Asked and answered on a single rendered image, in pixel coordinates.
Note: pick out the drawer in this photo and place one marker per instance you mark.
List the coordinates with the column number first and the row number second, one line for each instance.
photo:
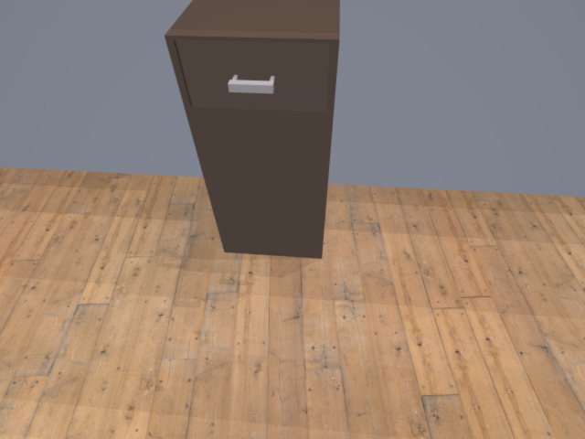
column 300, row 71

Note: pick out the cabinet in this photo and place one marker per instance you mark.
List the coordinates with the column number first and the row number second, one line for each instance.
column 266, row 170

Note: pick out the handle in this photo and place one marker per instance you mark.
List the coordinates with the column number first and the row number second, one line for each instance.
column 251, row 86

